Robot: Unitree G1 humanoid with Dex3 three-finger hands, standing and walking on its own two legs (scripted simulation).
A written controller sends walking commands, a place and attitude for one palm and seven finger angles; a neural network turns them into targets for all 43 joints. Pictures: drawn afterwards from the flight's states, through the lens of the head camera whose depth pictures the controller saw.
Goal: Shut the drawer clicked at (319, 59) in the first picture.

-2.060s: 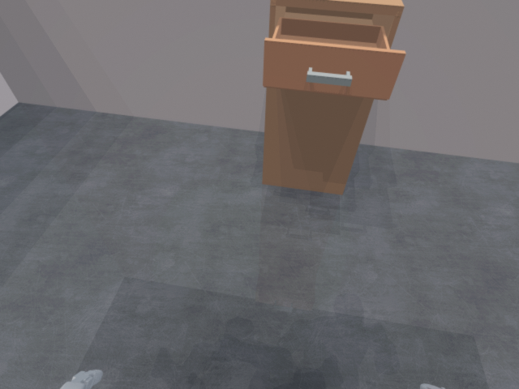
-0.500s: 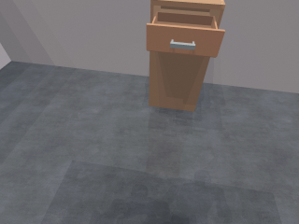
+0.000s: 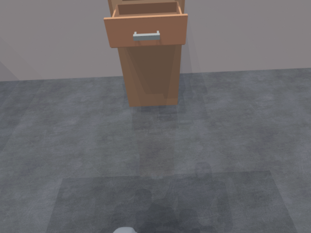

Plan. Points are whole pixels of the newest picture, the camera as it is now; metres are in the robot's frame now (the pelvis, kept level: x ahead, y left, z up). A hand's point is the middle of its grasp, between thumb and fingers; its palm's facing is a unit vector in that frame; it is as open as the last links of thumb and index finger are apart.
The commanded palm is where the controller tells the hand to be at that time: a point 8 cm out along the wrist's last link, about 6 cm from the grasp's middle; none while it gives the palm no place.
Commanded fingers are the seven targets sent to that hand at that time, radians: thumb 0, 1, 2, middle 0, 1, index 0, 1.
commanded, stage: walk to a spot facing it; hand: left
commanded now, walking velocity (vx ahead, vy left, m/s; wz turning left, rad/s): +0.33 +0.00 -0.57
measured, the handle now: (146, 34) +0.94 +0.14 +0.06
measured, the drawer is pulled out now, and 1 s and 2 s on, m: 0.29 0.29 0.29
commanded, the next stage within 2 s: none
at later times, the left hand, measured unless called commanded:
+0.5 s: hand out of the picture +0.12 +0.22 -0.16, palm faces -0.08 -0.98 -0.21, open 7.4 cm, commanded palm none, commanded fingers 0.00 0.90 0.90 -0.20 -0.30 -0.20 -0.30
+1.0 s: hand (137, 126) +0.54 +0.15 -0.16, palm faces -0.52 -0.84 -0.16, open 7.4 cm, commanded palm none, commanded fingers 0.00 0.90 0.90 -0.20 -0.30 -0.20 -0.30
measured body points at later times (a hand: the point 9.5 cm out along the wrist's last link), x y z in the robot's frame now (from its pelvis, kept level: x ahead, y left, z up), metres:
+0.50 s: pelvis +0.18 +0.03 +0.00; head +0.21 +0.04 +0.45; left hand +0.13 +0.27 -0.14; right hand +0.31 -0.21 -0.12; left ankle +0.30 +0.12 -0.71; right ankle +0.00 -0.06 -0.72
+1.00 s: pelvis +0.35 +0.05 +0.01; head +0.39 +0.04 +0.46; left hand +0.57 +0.19 -0.14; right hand +0.17 -0.12 -0.13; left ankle +0.31 +0.12 -0.72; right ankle +0.37 -0.10 -0.66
